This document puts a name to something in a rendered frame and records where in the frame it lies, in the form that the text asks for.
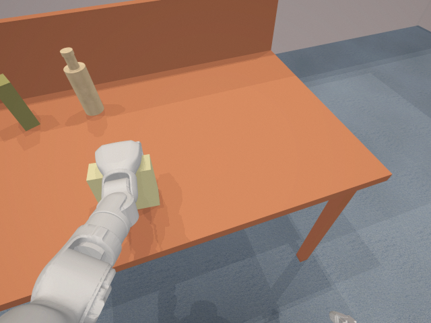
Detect sponge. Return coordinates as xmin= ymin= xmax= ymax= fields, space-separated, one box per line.
xmin=86 ymin=154 xmax=160 ymax=209

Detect left robot hand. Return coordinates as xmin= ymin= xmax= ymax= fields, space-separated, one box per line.
xmin=95 ymin=140 xmax=143 ymax=176

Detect robot left upper arm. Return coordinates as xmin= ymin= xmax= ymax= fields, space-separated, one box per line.
xmin=0 ymin=248 xmax=116 ymax=323

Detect robot left forearm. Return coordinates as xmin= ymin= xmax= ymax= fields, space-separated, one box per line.
xmin=30 ymin=169 xmax=139 ymax=303

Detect table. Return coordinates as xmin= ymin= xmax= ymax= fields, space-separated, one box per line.
xmin=0 ymin=0 xmax=392 ymax=312

